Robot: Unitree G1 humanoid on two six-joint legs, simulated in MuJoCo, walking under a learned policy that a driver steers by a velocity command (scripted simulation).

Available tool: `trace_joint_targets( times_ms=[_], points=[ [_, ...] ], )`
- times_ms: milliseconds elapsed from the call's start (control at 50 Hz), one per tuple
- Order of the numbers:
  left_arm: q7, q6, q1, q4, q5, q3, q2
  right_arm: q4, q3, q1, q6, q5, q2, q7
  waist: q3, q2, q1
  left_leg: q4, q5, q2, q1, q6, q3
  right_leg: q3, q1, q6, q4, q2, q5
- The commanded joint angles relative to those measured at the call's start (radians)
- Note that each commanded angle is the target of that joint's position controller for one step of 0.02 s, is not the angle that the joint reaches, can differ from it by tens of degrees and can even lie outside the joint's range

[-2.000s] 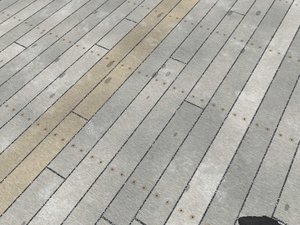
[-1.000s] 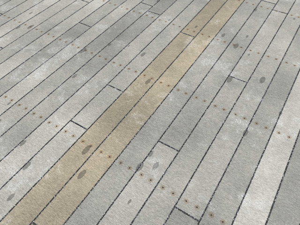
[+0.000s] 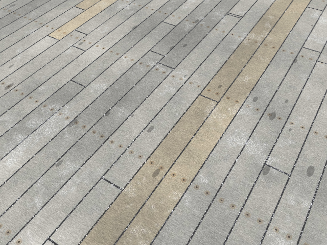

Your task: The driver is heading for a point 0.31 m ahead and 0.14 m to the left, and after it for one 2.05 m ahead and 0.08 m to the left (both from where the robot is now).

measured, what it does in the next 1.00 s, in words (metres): walks ahead, turning left: left foot, then right foot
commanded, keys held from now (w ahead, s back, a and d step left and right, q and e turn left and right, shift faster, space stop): w+q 0.20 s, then q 0.44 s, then e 0.36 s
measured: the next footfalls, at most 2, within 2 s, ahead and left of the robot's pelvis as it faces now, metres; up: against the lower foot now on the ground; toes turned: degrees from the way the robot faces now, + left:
left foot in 0.28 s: +0.29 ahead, +0.12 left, +0.00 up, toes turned +15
right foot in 0.88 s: +0.39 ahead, -0.04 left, +0.00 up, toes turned +22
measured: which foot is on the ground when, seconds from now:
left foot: up 0.00-0.26, down 0.28-0.90, up 0.92-1.00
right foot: down 0.00-0.30, up 0.32-0.86, down 0.88-1.00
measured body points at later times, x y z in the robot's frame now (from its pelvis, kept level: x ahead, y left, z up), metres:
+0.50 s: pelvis +0.22 +0.06 -0.01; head +0.26 +0.09 +0.44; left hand +0.26 +0.34 -0.15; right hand +0.36 -0.18 -0.14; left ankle +0.25 +0.11 -0.75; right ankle +0.28 -0.10 -0.66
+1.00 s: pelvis +0.30 +0.03 +0.00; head +0.33 +0.03 +0.44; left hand +0.30 +0.31 -0.13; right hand +0.49 -0.18 -0.14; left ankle +0.24 +0.11 -0.71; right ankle +0.36 -0.06 -0.75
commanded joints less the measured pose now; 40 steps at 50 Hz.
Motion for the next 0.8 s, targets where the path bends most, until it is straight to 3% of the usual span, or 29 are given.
trace_joint_targets(
  times_ms=[20,100,180,220,240,260,280,300,320,340,360,380,400,420,460,540,640,720,800],
  points=[
    [0.006,-0.019,0.020,-0.044,-0.001,0.009,0.095,-0.058,0.002,-0.044,0.000,0.005,-0.023,0.008,0.066,-0.086,-0.010,-0.102,0.112,0.009,-0.066,-0.010,0.013,0.120,-0.035,-0.057,-0.159,-0.277,0.229],
    [0.018,-0.019,0.077,-0.029,-0.003,0.007,0.101,-0.108,0.017,-0.171,-0.004,0.004,-0.005,0.016,0.082,-0.095,0.024,-0.286,0.176,-0.006,-0.041,0.002,0.095,0.036,0.040,-0.042,-0.143,-0.286,0.350],
    [0.032,-0.006,0.119,-0.009,0.004,0.011,0.120,-0.148,0.017,-0.229,-0.008,-0.001,-0.014,0.020,0.086,-0.099,0.030,-0.387,0.076,-0.039,-0.022,0.049,0.155,-0.020,0.176,-0.041,-0.050,-0.323,0.552],
    [0.040,0.003,0.092,-0.014,0.006,0.017,0.142,-0.138,0.008,-0.170,-0.009,-0.006,-0.026,0.014,0.051,-0.122,-0.006,-0.408,-0.013,-0.100,0.078,0.086,0.199,-0.060,0.202,-0.030,0.089,-0.326,0.878],
    [0.043,0.011,0.078,-0.018,0.007,0.022,0.156,-0.114,0.000,-0.087,-0.013,-0.010,-0.038,0.010,0.007,-0.132,-0.038,-0.421,-0.045,-0.142,0.162,0.106,0.219,-0.075,0.203,-0.023,0.225,-0.322,1.013],
    [0.044,0.019,0.066,-0.026,0.003,0.026,0.168,-0.079,-0.013,0.029,-0.022,-0.016,-0.059,0.007,-0.060,-0.134,-0.079,-0.476,-0.017,-0.174,0.291,0.129,0.214,-0.081,0.169,-0.011,0.409,-0.312,1.005],
    [0.041,0.020,0.042,-0.043,-0.009,0.028,0.175,-0.046,-0.033,0.155,-0.034,-0.031,-0.103,0.000,-0.134,-0.104,-0.148,-0.569,0.121,-0.139,0.503,0.170,0.139,-0.093,0.026,0.025,0.659,-0.286,0.785],
    [0.031,0.016,0.073,-0.095,-0.015,0.015,0.100,-0.047,-0.065,0.202,-0.038,-0.035,-0.225,-0.011,-0.258,0.090,-0.116,-0.474,0.578,0.164,0.802,0.269,-0.188,-0.095,-0.281,0.069,1.023,-0.175,-0.048],
    [0.026,0.019,0.073,-0.146,-0.034,0.018,0.110,-0.075,-0.076,0.204,-0.022,0.002,-0.275,-0.015,-0.396,0.133,-0.100,-0.561,0.826,0.330,0.957,0.430,-0.573,0.070,-0.521,0.101,1.271,-0.014,-0.444],
    [0.023,0.019,-0.022,-0.160,-0.020,0.021,0.132,-0.085,-0.071,0.158,-0.007,0.023,-0.253,-0.024,-0.297,-0.020,-0.094,-0.596,0.828,0.288,0.847,0.388,-0.406,0.164,-0.582,0.098,1.248,-0.099,-0.322],
    [0.022,0.014,-0.067,-0.179,-0.022,0.017,0.120,-0.096,-0.057,0.080,-0.003,0.029,-0.198,-0.028,-0.174,-0.024,-0.068,-0.631,0.790,0.243,0.707,0.342,-0.318,0.163,-0.585,0.098,1.174,-0.125,-0.247],
    [0.023,0.019,-0.069,-0.172,-0.012,0.020,0.119,-0.101,-0.045,0.030,0.000,0.031,-0.154,-0.029,-0.088,-0.069,-0.026,-0.669,0.748,0.182,0.582,0.288,-0.245,0.165,-0.552,0.105,1.091,-0.148,-0.218],
    [0.025,0.040,-0.063,-0.177,0.011,0.024,0.123,-0.108,-0.037,0.013,0.001,0.040,-0.130,-0.033,-0.060,-0.064,-0.001,-0.690,0.720,0.138,0.494,0.255,-0.199,0.169,-0.502,0.116,1.028,-0.160,-0.203],
    [0.024,0.064,-0.039,-0.176,0.021,0.023,0.112,-0.112,-0.031,0.003,0.000,0.037,-0.119,-0.033,-0.065,-0.050,0.020,-0.698,0.716,0.106,0.443,0.234,-0.167,0.168,-0.453,0.125,0.986,-0.161,-0.194],
    [0.022,0.093,-0.029,-0.188,0.018,0.021,0.096,-0.117,-0.038,0.019,-0.010,0.023,-0.155,-0.030,-0.095,-0.035,0.035,-0.690,0.779,0.074,0.418,0.224,-0.145,0.159,-0.437,0.140,0.933,-0.145,-0.165],
    [0.022,0.112,-0.117,-0.236,0.014,0.025,0.121,-0.134,-0.045,0.064,0.000,0.021,-0.184,-0.033,-0.122,0.012,0.007,-0.684,0.697,0.048,0.442,0.182,-0.172,0.165,-0.497,0.158,0.842,-0.145,-0.088],
    [0.028,0.130,-0.244,-0.296,0.007,0.027,0.150,-0.155,-0.051,0.121,0.025,0.018,-0.201,-0.043,-0.097,0.035,-0.037,-0.697,0.445,0.064,0.518,0.165,-0.296,0.204,-0.588,0.165,0.755,-0.140,-0.074],
    [0.029,0.129,-0.233,-0.286,0.001,0.017,0.134,-0.155,-0.030,0.130,0.022,0.003,-0.157,-0.048,-0.089,0.045,-0.043,-0.694,0.502,0.086,0.556,0.169,-0.266,0.191,-0.522,0.136,0.647,-0.136,-0.092],
    [0.026,0.128,-0.206,-0.261,-0.012,-0.001,0.107,-0.143,0.006,0.094,0.017,-0.010,-0.112,-0.052,-0.090,0.048,-0.037,-0.676,0.540,0.082,0.491,0.150,-0.203,0.163,-0.275,0.098,0.440,-0.104,-0.143]
  ],
)
Velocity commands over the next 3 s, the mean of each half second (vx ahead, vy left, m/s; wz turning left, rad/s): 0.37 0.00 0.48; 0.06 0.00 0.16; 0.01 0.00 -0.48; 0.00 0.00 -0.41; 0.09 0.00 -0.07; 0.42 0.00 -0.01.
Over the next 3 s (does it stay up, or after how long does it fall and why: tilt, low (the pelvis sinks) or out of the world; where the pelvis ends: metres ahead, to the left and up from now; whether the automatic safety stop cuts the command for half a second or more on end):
stays up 0.50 -0.04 -0.02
